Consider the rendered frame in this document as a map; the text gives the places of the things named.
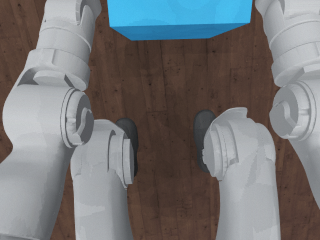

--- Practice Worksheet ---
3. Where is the robot right forearm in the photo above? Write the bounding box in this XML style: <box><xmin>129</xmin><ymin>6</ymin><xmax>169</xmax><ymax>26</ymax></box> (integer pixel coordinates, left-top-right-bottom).
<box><xmin>255</xmin><ymin>0</ymin><xmax>320</xmax><ymax>87</ymax></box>

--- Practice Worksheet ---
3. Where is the left robot shin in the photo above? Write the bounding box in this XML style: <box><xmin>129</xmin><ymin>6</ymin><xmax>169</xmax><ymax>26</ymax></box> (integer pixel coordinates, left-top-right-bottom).
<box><xmin>70</xmin><ymin>119</ymin><xmax>129</xmax><ymax>180</ymax></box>

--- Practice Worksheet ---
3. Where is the robot left foot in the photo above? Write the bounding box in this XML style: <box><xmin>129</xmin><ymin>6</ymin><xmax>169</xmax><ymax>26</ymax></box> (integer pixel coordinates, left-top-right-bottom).
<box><xmin>115</xmin><ymin>117</ymin><xmax>139</xmax><ymax>177</ymax></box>

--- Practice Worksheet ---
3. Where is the robot right upper arm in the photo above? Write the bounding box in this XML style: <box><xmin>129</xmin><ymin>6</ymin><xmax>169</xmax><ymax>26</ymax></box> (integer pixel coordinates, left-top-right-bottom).
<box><xmin>269</xmin><ymin>79</ymin><xmax>320</xmax><ymax>209</ymax></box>

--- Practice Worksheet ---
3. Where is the robot left upper arm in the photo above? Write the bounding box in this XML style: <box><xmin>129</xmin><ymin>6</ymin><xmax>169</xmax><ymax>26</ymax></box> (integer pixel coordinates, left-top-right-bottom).
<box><xmin>0</xmin><ymin>84</ymin><xmax>94</xmax><ymax>240</ymax></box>

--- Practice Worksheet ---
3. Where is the carton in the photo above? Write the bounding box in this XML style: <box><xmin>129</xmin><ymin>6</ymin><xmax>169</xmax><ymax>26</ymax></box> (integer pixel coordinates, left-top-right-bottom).
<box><xmin>107</xmin><ymin>0</ymin><xmax>253</xmax><ymax>41</ymax></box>

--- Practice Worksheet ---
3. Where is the robot left forearm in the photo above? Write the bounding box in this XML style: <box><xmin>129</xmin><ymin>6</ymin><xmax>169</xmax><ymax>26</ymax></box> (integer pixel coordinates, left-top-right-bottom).
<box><xmin>2</xmin><ymin>0</ymin><xmax>102</xmax><ymax>134</ymax></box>

